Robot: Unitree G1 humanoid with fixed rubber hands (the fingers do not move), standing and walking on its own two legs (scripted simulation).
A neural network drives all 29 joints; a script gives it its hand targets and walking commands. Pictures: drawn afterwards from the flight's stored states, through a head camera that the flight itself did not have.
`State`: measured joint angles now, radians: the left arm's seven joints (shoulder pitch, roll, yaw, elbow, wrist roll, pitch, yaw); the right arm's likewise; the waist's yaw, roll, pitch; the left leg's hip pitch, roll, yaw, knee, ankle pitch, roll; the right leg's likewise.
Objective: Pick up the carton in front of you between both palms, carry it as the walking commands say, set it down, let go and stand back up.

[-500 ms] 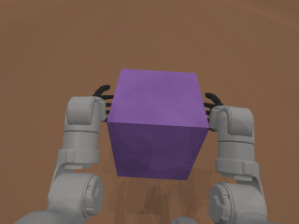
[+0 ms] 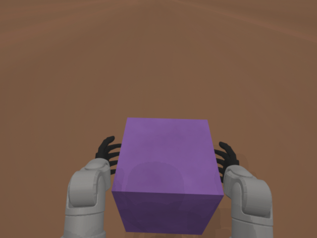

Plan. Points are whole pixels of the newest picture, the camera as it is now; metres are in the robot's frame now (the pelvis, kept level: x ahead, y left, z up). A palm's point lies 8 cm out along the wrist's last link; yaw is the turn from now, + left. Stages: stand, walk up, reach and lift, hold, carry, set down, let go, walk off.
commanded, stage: carry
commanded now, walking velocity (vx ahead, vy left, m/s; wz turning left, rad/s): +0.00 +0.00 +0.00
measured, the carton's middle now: (165, 177) +0.28 +0.00 -0.01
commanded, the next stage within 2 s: hold in 1.44 s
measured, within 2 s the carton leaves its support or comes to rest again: neither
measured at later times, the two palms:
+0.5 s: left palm (103, 120) +0.41 +0.17 +0.07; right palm (209, 126) +0.39 -0.13 +0.08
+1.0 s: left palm (105, 130) +0.40 +0.17 +0.04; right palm (207, 137) +0.38 -0.12 +0.04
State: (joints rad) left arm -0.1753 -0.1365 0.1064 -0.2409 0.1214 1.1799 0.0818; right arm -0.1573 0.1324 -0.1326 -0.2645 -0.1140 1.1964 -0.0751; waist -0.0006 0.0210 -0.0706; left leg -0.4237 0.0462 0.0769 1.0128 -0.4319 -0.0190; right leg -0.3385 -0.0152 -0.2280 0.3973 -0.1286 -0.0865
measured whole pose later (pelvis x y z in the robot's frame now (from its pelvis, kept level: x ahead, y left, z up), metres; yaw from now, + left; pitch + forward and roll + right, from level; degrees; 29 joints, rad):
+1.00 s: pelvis +0.12 +0.04 -0.01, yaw -3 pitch +2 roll +0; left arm -0.18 -0.14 0.15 0.12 0.23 0.83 0.02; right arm -0.17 0.13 -0.14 0.13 -0.23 0.84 -0.01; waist 0.00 0.00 -0.16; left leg -0.38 0.07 0.21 0.53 -0.19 0.04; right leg -0.20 -0.06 -0.14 0.54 -0.37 0.01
